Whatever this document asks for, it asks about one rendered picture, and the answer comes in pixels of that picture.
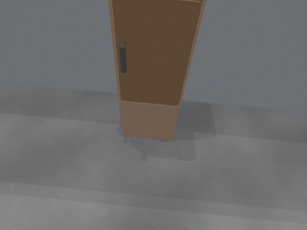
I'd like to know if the cupboard door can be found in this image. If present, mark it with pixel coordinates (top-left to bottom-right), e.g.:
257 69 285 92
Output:
112 0 201 106

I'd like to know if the handle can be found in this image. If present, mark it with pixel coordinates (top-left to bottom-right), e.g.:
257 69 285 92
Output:
119 41 127 74

